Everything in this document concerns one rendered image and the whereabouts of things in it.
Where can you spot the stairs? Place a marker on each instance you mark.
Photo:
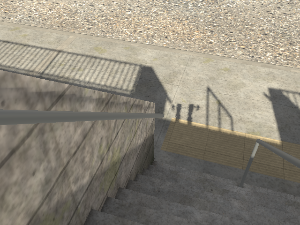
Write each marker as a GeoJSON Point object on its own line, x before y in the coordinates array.
{"type": "Point", "coordinates": [165, 194]}

